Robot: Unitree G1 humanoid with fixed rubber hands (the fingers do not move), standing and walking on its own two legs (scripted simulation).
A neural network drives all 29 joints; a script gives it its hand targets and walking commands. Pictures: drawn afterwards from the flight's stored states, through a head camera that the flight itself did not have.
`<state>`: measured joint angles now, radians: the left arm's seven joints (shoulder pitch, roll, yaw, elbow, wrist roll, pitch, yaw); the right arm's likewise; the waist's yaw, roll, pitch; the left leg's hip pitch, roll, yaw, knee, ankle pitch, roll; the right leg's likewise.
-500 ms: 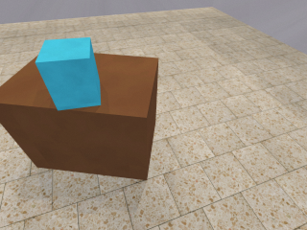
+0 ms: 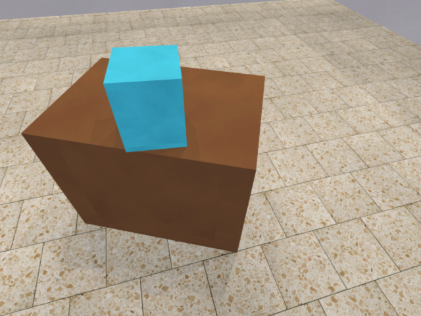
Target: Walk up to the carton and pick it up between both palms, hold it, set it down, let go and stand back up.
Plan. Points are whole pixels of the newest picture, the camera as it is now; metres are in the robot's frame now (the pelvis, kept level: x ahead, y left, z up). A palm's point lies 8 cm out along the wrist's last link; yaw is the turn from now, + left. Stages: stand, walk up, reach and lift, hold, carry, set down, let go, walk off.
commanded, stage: walk up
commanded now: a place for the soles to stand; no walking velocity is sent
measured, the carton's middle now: (151, 99) +0.76 +0.20 +0.00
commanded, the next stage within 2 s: none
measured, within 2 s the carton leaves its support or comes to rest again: neither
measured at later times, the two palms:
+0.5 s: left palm out of the picture +0.15 +0.42 -0.13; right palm (292, 264) +0.28 -0.19 -0.12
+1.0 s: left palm out of the picture +0.27 +0.55 -0.12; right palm (231, 235) +0.37 -0.05 -0.16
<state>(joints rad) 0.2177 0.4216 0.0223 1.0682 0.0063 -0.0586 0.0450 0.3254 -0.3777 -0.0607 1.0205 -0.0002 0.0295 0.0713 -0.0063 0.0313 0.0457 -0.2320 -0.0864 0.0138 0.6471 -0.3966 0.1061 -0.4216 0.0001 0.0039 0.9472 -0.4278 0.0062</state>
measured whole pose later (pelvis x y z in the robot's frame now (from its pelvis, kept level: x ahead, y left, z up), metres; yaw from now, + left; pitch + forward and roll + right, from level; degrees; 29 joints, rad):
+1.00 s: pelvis +0.27 +0.24 -0.03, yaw +6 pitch -3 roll -1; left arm 0.27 0.35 0.02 0.96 0.01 -0.06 0.09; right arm 0.18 -0.38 -0.06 0.91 0.00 0.05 0.03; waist 0.00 0.09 0.16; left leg -0.32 -0.14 0.10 1.07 -0.54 0.04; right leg -0.36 0.04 0.01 0.85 -0.44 -0.01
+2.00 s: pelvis +0.32 +0.28 -0.04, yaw -6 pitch -7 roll +2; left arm 0.28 0.39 0.02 0.81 0.01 0.01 0.02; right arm 0.05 -0.35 -0.06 0.88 0.00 0.09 -0.01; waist 0.00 0.00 0.23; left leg -0.45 0.09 0.09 1.16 -0.55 -0.01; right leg -0.39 0.07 0.12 0.99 -0.46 -0.01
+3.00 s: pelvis +0.23 +0.42 +0.00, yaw -8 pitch -4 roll -1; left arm 0.38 0.40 0.05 1.07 0.02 0.04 0.04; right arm 0.16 -0.36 -0.06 0.89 0.00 0.02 0.01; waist 0.01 0.02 0.01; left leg -0.42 -0.03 0.05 1.18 -0.47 0.00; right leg -0.27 0.06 0.09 0.62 -0.28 -0.04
